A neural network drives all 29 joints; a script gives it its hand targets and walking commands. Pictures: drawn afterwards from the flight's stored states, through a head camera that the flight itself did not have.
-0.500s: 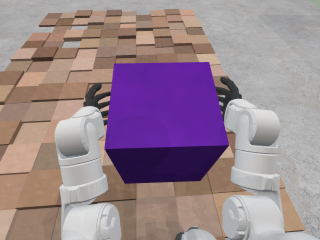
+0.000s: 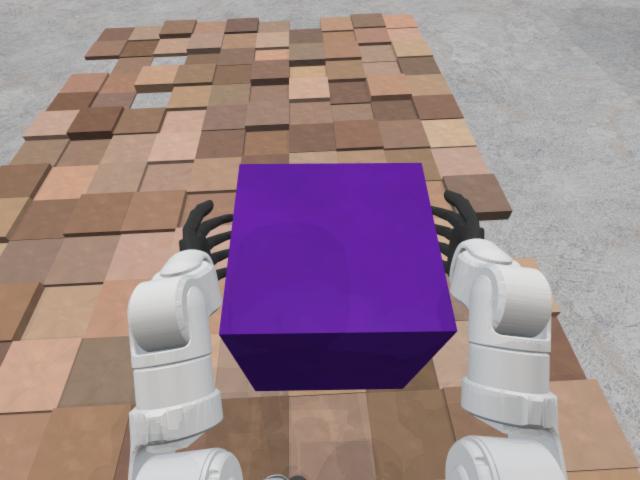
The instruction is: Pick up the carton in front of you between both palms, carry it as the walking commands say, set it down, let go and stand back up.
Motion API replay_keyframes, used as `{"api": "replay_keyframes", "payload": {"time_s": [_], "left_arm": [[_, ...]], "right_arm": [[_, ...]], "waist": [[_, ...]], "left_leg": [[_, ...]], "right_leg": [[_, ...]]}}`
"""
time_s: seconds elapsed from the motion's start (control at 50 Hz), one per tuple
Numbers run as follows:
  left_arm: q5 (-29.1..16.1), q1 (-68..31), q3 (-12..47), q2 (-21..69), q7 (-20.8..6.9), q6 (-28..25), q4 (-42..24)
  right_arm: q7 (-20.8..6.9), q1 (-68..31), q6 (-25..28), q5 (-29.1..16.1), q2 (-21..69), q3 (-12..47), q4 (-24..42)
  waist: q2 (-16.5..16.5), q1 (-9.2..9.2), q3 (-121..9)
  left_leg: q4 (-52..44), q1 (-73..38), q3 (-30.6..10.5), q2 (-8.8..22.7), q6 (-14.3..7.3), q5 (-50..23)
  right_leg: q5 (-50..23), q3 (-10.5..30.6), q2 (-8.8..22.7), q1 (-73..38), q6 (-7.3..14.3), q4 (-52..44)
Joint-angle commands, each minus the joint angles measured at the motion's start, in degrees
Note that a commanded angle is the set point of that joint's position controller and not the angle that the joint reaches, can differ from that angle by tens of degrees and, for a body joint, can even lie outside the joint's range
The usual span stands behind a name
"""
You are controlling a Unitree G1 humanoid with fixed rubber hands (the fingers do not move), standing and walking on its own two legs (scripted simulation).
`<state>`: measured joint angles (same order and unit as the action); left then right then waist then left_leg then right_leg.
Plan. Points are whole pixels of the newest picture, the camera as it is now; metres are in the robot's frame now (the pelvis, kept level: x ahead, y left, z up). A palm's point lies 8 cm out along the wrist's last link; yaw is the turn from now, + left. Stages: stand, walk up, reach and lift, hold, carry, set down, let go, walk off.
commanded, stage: carry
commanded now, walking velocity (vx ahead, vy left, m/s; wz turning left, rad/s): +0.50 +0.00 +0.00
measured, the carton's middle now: (330, 288) +0.34 +0.00 +0.04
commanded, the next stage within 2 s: none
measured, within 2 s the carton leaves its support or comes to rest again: neither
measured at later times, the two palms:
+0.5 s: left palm (244, 123) +0.60 +0.12 +0.12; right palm (436, 117) +0.60 -0.18 +0.12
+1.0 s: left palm (248, 90) +0.69 +0.12 +0.13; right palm (424, 82) +0.70 -0.18 +0.12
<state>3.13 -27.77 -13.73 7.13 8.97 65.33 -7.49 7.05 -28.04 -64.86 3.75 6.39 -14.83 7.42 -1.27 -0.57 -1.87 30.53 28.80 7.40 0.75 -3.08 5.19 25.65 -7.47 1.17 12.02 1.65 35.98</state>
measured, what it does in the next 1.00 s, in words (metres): walks ahead: right foot, then left foot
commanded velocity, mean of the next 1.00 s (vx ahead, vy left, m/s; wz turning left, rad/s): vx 0.16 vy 0.00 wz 0.00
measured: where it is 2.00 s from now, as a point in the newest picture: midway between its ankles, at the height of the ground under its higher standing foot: (327, 420)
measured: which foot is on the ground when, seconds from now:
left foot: down 0.00-0.50, up 0.52-0.84, down 0.86-1.00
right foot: down 0.00-0.00, up 0.02-0.46, down 0.48-1.00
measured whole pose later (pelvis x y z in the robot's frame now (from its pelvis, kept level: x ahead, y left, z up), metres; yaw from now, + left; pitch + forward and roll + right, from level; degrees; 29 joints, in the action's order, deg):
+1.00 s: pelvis +0.37 -0.04 +0.00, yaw +1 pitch +2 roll +2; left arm 3.3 -25.8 -12.6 5.2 7.7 65.5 -4.0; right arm 7.6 -26.5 -64.3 4.4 6.5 -13.3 3.2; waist 1.2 -0.7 -4.9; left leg 31.7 18.9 3.4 0.0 -10.2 15.0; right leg 16.2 -10.5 -0.1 18.5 5.9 30.2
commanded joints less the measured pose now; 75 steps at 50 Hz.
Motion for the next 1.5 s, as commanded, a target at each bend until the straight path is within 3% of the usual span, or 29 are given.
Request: {"api": "replay_keyframes", "payload": {"time_s": [0.0,0.02,0.06,0.08,0.16,0.22,0.32,0.38,0.42,0.44,0.46,0.48,0.5,0.52,0.54,0.58,0.64,0.68,0.76,0.8,0.84,0.88,0.9,0.94,0.98,1.08,1.26,1.36,1.48], "left_arm": [[-14.75,-33.61,40.07,46.37,-7.2,-0.02,-1.83],[-13.6,-32.64,38.32,45.37,-6.67,0.04,0.44],[-13.67,-35.06,37.99,47.38,-6.26,-0.7,-0.88],[-13.87,-35.86,38.52,48.8,-6.2,-1.05,-1.25],[-13.77,-35.44,39.31,47.93,-5.56,-1.63,-2.44],[-13.04,-32.3,38.63,45.59,-4.9,-0.85,-1.77],[-12.14,-29.43,37.71,44.28,-5.19,0.51,-1.72],[-11.79,-30.53,36.88,43.08,-5.35,0.47,-1.75],[-11.87,-30.97,36.29,42.34,-5.42,0.22,-1.33],[-11.5,-30.48,35.76,41.89,-5.44,0.15,-0.5],[-10.93,-29.42,34.85,41.21,-5.54,0.09,0.53],[-10.7,-29.26,33.94,39.93,-5.45,-0.01,1.56],[-11.13,-28.26,34.11,40.26,-5.47,-0.12,2.74],[-12.15,-27.4,34.76,42.49,-5.87,-0.46,2.25],[-13.12,-29.01,35.5,45.12,-6.52,-1.07,0.18],[-15.11,-34.47,37.7,49.55,-7.75,-2.33,-3.94],[-16.82,-35.74,41.05,51.53,-8.68,-4.03,-7.73],[-16.67,-32.76,41.82,50.27,-8.85,-4.46,-8.22],[-15.98,-28.28,42.19,46.45,-9.1,-3.96,-7.39],[-16.37,-29.23,42.18,44.94,-8.92,-3.42,-7.71],[-16.19,-29.84,41.35,43.3,-8.44,-2.52,-6.83],[-15.83,-29.35,40.27,42.16,-7.88,-1.38,-5.08],[-15.56,-29.38,39.77,41.99,-7.64,-0.86,-3.95],[-14.75,-30.38,38.39,42.36,-7.29,-0.01,-0.42],[-14.06,-31.61,36.94,43.2,-7.11,0.33,2.82],[-14.39,-35.88,35.27,46.66,-7.0,-0.09,5.87],[-13.48,-36.49,33.72,47.59,-6.69,-0.38,5.71],[-13.64,-36.48,34.29,47.29,-6.79,-0.28,3.95],[-14.63,-37.15,35.89,47.24,-6.87,-0.15,1.68]], "right_arm": [[-5.39,-29.65,-0.03,-14.46,45.01,39.6,-1.67],[-5.54,-27.95,-0.16,-15.16,45.34,39.11,-2.72],[-6.29,-32.82,0.66,-17.88,48.78,41.15,0.45],[-6.63,-35.95,1.09,-19.21,50.29,42.11,2.13],[-6.76,-36.89,1.63,-20.98,49.43,42.92,3.54],[-6.21,-33.12,1.0,-20.02,46.49,41.3,2.05],[-6.12,-29.24,-0.23,-18.56,46.0,39.99,0.32],[-6.03,-30.51,-0.08,-18.33,46.14,40.12,-0.01],[-5.78,-31.86,0.03,-18.16,46.08,40.26,-0.36],[-5.6,-31.57,-0.05,-17.88,45.64,39.99,-1.09],[-5.46,-31.75,-0.09,-17.27,44.72,39.43,-1.88],[-5.39,-33.61,-0.27,-17.37,45.56,39.63,-1.71],[-5.26,-32.43,-0.46,-17.58,46.13,39.66,-2.62],[-5.29,-30.51,-0.36,-16.96,47.55,39.49,-3.68],[-5.47,-31.38,0.04,-17.0,50.18,39.84,-2.97],[-5.98,-34.72,1.15,-17.81,54.66,41.72,-0.18],[-6.19,-35.26,3.1,-19.1,56.92,44.89,2.66],[-5.74,-32.86,3.85,-18.46,55.5,45.94,3.93],[-5.01,-27.9,3.41,-16.16,50.89,45.06,4.01],[-4.9,-28.19,2.63,-15.82,49.05,44.19,4.27],[-4.8,-27.5,1.64,-15.36,47.22,42.75,2.85],[-4.54,-26.41,0.71,-14.51,45.08,40.67,0.73],[-4.49,-26.02,0.31,-14.22,44.46,39.85,-0.2],[-4.63,-26.35,-0.53,-13.16,43.51,37.39,-3.37],[-4.93,-27.52,-0.96,-12.47,43.74,35.4,-6.29],[-4.99,-32.83,-0.85,-13.21,47.38,34.41,-8.76],[-4.87,-36.26,-0.47,-15.45,50.65,36.15,-8.01],[-4.81,-36.42,-0.55,-15.79,50.55,36.48,-7.37],[-4.59,-35.35,-0.71,-15.32,49.57,36.18,-6.64]], "waist": [[-17.33,4.37,-28.03],[-13.94,3.54,-28.33],[-2.26,2.91,-24.36],[-1.44,2.77,-23.23],[-4.94,3.24,-22.47],[-5.18,4.18,-21.49],[-5.31,5.93,-17.31],[-7.03,5.5,-15.57],[-7.12,2.89,-17.69],[-5.04,1.22,-19.38],[-0.86,-0.15,-22.37],[10.77,-0.62,-29.04],[14.01,-1.21,-32.41],[11.44,-0.79,-32.01],[8.49,0.23,-30.47],[6.23,1.51,-27.51],[6.0,1.19,-29.96],[7.95,0.55,-32.56],[8.99,-0.47,-31.72],[7.98,-0.62,-30.03],[6.81,-0.41,-28.3],[1.13,-0.92,-29.03],[-0.79,-0.29,-28.57],[-2.49,-0.07,-25.54],[-2.74,-0.03,-22.33],[0.91,0.09,-20.93],[3.74,-0.07,-20.6],[4.72,-0.42,-20.43],[4.3,-0.2,-20.72]], "left_leg": [[-9.95,-43.74,-38.45,19.45,-9.84,-0.34],[-8.88,-44.07,-38.04,19.9,-11.65,0.52],[-8.04,-36.51,-29.01,17.26,-10.12,-5.86],[-9.39,-33.66,-25.85,16.33,-9.0,-7.62],[-12.64,-30.88,-18.23,13.57,-8.65,-6.53],[-12.32,-34.55,-15.81,12.99,-9.34,-13.02],[-10.92,-37.44,-12.88,11.23,-8.01,-19.33],[-6.95,-34.23,-7.57,8.43,-4.58,-29.14],[0.71,-29.12,-4.1,6.83,-1.77,-29.8],[7.92,-25.11,-1.73,5.12,0.07,-27.6],[16.96,-17.83,-0.49,3.93,1.98,-16.19],[30.28,-2.51,-0.03,0.32,4.29,16.32],[39.48,7.4,-4.14,-4.42,4.49,32.95],[41.64,9.43,-6.68,-2.67,4.15,31.97],[38.82,8.88,-7.78,-0.22,3.69,29.2],[27.2,2.29,-7.81,2.72,3.7,23.73],[16.57,-5.1,-5.91,1.37,4.66,19.96],[13.25,-6.68,-5.31,0.37,3.8,16.63],[8.78,-6.42,-4.22,-0.58,2.99,13.92],[3.61,-9.22,-4.15,-0.27,2.64,10.92],[-4.58,-15.03,-5.51,1.19,2.19,1.64],[0.46,-19.92,-9.38,6.27,-1.12,-13.2],[0.88,-20.17,-10.4,7.61,-2.75,-16.2],[-0.43,-18.92,-11.29,8.04,-3.83,-15.44],[-1.12,-17.61,-10.63,7.37,-3.08,-13.41],[-0.73,-16.65,-9.63,6.16,-2.1,-7.07],[-0.26,-11.54,-7.18,3.55,0.18,8.6],[0.56,-9.51,-5.78,2.36,1.25,12.14],[0.61,-11.77,-5.29,1.93,0.5,11.02]], "right_leg": [[2.14,2.73,-5.43,25.69,-1.47,30.19],[4.44,8.29,-2.0,30.11,-0.02,36.91],[-1.25,8.48,1.57,30.85,0.49,34.87],[-3.3,8.34,2.65,29.59,0.01,31.47],[-9.13,5.45,2.12,27.73,-1.46,23.27],[-12.39,4.1,2.07,31.16,-1.77,15.9],[-19.62,1.61,1.51,32.22,-0.61,2.84],[-26.31,-1.46,-1.31,22.93,0.6,-6.33],[-32.46,-4.16,-3.29,9.72,1.57,-11.08],[-36.38,-5.4,-4.13,-0.04,1.55,-14.18],[-46.31,-1.0,0.72,-11.33,1.24,-12.69],[-71.79,14.75,16.79,-28.63,7.57,-2.9],[-73.31,26.05,22.37,-35.0,13.65,-4.18],[-64.12,26.99,21.99,-31.66,14.14,-7.62],[-54.51,24.85,20.04,-26.54,12.38,-10.65],[-46.68,17.2,17.19,-15.7,9.13,-14.63],[-48.45,11.13,14.91,-12.96,8.49,-15.85],[-54.59,8.63,14.17,-15.16,7.89,-13.01],[-59.52,6.75,13.31,-16.77,7.82,-9.3],[-55.73,6.45,12.83,-14.49,7.4,-8.76],[-48.88,5.42,10.97,-11.04,5.36,-7.29],[-39.61,5.32,8.72,-6.31,2.69,-6.02],[-35.19,5.32,8.3,-5.01,2.23,-6.41],[-27.99,5.09,7.6,-3.16,2.12,-7.21],[-27.31,5.38,7.64,-1.96,1.91,-7.62],[-28.55,6.35,8.42,-1.7,1.42,-9.56],[-31.12,9.47,11.19,-7.74,1.71,-15.63],[-23.25,10.84,11.7,-8.49,1.68,-18.97],[-16.01,10.14,11.43,-5.75,1.11,-21.03]]}}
